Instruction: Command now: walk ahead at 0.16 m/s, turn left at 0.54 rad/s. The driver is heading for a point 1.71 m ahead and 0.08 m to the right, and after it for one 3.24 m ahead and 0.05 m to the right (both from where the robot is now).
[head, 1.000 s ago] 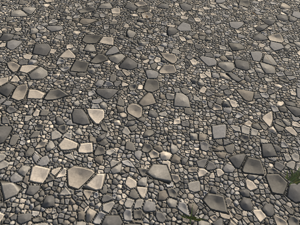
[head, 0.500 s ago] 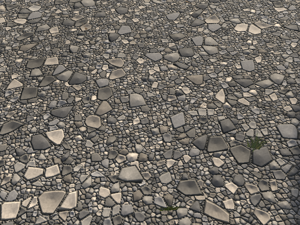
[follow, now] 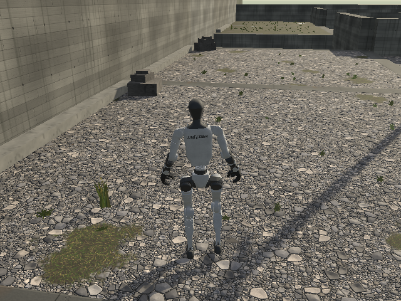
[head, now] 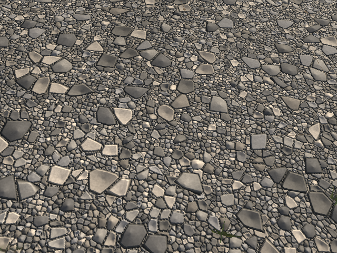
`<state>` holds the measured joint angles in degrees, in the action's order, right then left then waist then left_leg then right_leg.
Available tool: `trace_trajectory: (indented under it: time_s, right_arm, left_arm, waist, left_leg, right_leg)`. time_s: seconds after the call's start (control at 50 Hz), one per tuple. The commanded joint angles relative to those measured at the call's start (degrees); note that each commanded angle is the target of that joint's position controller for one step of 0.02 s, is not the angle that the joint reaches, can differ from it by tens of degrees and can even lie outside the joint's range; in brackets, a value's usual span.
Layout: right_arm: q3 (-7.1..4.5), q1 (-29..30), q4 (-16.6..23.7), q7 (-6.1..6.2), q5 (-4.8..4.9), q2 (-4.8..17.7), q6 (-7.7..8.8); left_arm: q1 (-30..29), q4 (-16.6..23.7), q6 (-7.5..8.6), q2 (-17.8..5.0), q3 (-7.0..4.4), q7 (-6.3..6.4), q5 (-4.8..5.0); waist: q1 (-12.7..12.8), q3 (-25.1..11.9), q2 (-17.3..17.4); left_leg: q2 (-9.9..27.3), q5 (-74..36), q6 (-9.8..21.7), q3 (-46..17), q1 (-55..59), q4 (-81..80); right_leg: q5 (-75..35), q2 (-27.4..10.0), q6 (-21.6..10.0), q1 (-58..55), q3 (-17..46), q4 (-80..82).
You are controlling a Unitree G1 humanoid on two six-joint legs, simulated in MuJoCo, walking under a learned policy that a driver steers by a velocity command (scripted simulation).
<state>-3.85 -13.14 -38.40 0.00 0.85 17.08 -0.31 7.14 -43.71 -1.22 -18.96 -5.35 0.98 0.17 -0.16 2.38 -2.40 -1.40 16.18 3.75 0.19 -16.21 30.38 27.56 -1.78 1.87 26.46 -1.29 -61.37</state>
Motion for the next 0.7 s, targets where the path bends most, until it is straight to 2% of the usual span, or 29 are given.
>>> trace_trajectory:
  time_s: [0.02, 0.04, 0.08, 0.14, 0.24, 0.32, 0.36, 0.38, 0.4, 0.42, 0.44, 0.46, 0.5, 0.54, 0.58, 0.62, 0.7]
  right_arm:
    - [-1.90, -2.11, 3.49, 0.87, 0.40, 8.39, 1.61]
    - [-1.85, -2.48, 3.79, 1.13, -0.13, 8.41, 1.94]
    - [-1.99, -2.92, 4.19, 1.61, -0.85, 8.98, 2.46]
    - [-2.53, -2.90, 4.26, 2.07, -0.57, 10.33, 1.98]
    - [-3.24, -3.42, 4.54, 1.97, 0.05, 11.59, 0.37]
    - [-2.66, -1.87, 5.07, 2.05, -0.07, 10.23, -0.60]
    - [-1.62, 0.05, 5.20, 2.20, 0.07, 8.03, -0.55]
    - [-0.75, -0.84, 4.54, 2.20, -0.25, 5.78, -0.08]
    - [0.36, -3.26, 4.32, 2.19, -2.09, 2.66, 0.54]
    - [0.63, -10.17, 3.48, 2.24, -2.88, 1.88, 0.60]
    - [0.14, -9.52, 3.04, 2.40, -3.21, 4.87, 0.15]
    - [-0.61, -6.59, 2.96, 2.47, -2.38, 7.12, -0.14]
    - [-0.95, -2.98, 2.72, 2.63, -1.91, 6.91, -0.75]
    - [-1.19, -1.50, 2.54, 2.80, -1.35, 6.79, -0.77]
    - [-1.28, -1.17, 2.20, 3.02, -0.90, 6.12, -0.38]
    - [-1.37, -0.33, 2.23, 3.09, -0.66, 5.45, -0.05]
    - [-1.38, -0.89, 1.98, 2.24, -0.59, 3.96, 1.06]
  left_arm:
    - [-5.16, 5.33, 2.34, -5.98, -1.56, -0.44, 0.13]
    - [-4.72, 5.06, 3.01, -5.77, -1.58, -0.66, 0.20]
    - [-5.48, 4.68, 3.86, -5.08, -1.51, -0.40, -0.15]
    - [-5.53, 4.47, 4.04, -3.42, -1.01, -0.10, -0.60]
    - [-7.79, 5.40, 3.74, -3.30, -0.49, -0.75, -0.04]
    - [-6.32, 5.10, 4.49, -4.35, -0.53, -1.71, -0.03]
    - [-3.56, 4.28, 5.11, -4.10, -0.39, -2.25, -0.29]
    - [-2.79, 4.21, 5.56, -3.74, -0.08, -2.29, -1.25]
    - [-0.99, 4.59, 5.83, -5.90, -0.08, -2.00, -2.35]
    - [-2.11, 3.66, 5.37, -6.65, 0.41, -1.76, -2.86]
    - [-2.30, 3.01, 4.89, -1.73, 1.72, -2.01, -1.41]
    - [-2.46, 2.93, 4.72, -1.15, 2.22, -2.46, -0.72]
    - [-2.79, 2.90, 3.96, -4.77, 1.39, -2.55, 0.05]
    - [-3.28, 3.49, 3.23, -8.75, 0.02, -1.79, 0.37]
    - [-3.06, 3.94, 2.51, -9.28, -0.53, -1.18, 0.68]
    - [-2.91, 4.14, 1.86, -8.71, -0.77, -0.70, 0.99]
    - [-4.48, 4.92, 0.00, -7.82, -1.14, 0.16, 1.66]
  waist:
    - [-1.29, -2.39, 9.61]
    - [-1.08, -2.22, 9.76]
    - [-1.13, -1.44, 8.26]
    - [-0.80, -2.42, 9.16]
    - [-1.84, -2.85, 10.21]
    - [-1.72, -5.62, 10.89]
    - [0.18, -6.29, 10.63]
    - [0.97, -6.79, 9.04]
    - [0.14, -11.57, 2.84]
    - [-4.97, -13.33, -7.49]
    - [-3.96, -12.29, -9.87]
    - [-2.47, -8.91, -7.99]
    - [-1.51, -6.85, -6.39]
    - [-1.04, -6.09, -5.77]
    - [-0.42, -6.57, -5.84]
    - [0.14, -7.11, -6.17]
    - [-0.71, -7.79, -6.34]
  left_leg:
    - [14.59, 15.15, 9.89, -24.98, 13.13, -20.08]
    - [14.07, 13.90, 9.67, -24.49, 13.58, -21.13]
    - [12.77, 2.00, 9.07, -21.52, 14.14, -20.23]
    - [10.58, -13.97, 8.52, -17.51, 12.12, -16.46]
    - [10.20, -18.79, 8.62, -20.17, 8.30, -11.95]
    - [10.74, -26.10, 7.50, -22.30, 9.29, -6.46]
    - [10.07, -24.86, 5.61, -22.06, 9.34, -3.44]
    - [8.02, -24.04, 3.33, -20.84, 8.07, -1.96]
    - [3.96, -16.95, 0.20, -16.88, 6.07, 4.28]
    - [-0.70, 5.22, -3.62, -13.10, 0.35, 9.36]
    - [0.84, 17.60, -6.46, -11.11, -1.22, 10.26]
    - [1.25, 17.88, -7.26, -10.06, -3.07, 10.41]
    - [1.28, 14.44, -8.19, -8.54, -5.10, 8.43]
    - [0.41, 12.22, -8.53, -7.13, -4.00, 8.36]
    - [-0.45, 11.44, -8.46, -6.00, -3.80, 8.95]
    - [-0.64, 10.29, -8.32, -5.86, -3.82, 9.29]
    - [-1.31, 3.09, -7.42, -4.46, 0.63, 1.65]
  right_leg:
    - [-9.46, -1.63, -0.79, 16.03, 4.90, -0.11]
    - [-12.39, -1.25, -0.67, 15.79, 4.90, 2.13]
    - [-15.90, -0.37, 0.13, 14.92, 5.11, 7.32]
    - [-17.00, 1.29, 2.33, 10.22, 5.04, 14.90]
    - [-16.40, 2.87, 3.33, 5.07, 6.00, 22.35]
    - [-15.50, 3.46, 1.89, -1.09, 5.01, 26.70]
    - [-21.92, 2.77, -0.33, -7.41, 3.76, 34.61]
    - [-31.94, 0.84, -1.95, -13.44, 5.22, 41.05]
    - [-47.76, -6.93, -4.83, -22.87, 13.61, 40.64]
    - [-59.20, -13.76, -13.94, -28.01, 22.75, 36.80]
    - [-50.91, -16.26, -18.35, -24.51, 28.57, 39.32]
    - [-42.83, -14.31, -17.75, -22.89, 28.54, 40.69]
    - [-31.96, -11.28, -14.92, -21.94, 27.35, 41.38]
    - [-28.65, -9.77, -13.70, -19.49, 26.65, 41.92]
    - [-27.76, -8.91, -13.62, -18.91, 26.22, 42.20]
    - [-27.91, -8.49, -13.73, -18.48, 26.36, 42.18]
    - [-29.02, -6.32, -12.35, -15.64, 25.73, 40.18]
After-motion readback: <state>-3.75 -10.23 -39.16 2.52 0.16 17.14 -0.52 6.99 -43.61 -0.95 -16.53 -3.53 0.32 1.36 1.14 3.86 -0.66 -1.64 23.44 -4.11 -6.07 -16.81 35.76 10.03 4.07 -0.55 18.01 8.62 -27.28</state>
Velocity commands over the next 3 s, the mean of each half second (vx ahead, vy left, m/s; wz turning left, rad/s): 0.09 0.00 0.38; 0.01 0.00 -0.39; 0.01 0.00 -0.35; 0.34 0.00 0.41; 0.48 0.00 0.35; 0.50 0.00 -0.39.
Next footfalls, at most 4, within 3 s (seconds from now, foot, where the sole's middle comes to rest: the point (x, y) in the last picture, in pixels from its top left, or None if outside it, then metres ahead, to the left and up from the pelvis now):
0.38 right None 0.21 -0.11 -0.77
0.74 left None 0.16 0.13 -0.77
1.16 right None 0.16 -0.13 -0.77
1.64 left None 0.20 0.08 -0.77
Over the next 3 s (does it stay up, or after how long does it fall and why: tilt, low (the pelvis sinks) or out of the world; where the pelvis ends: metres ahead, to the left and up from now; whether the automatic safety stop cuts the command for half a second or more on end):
stays up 0.83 0.03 0.00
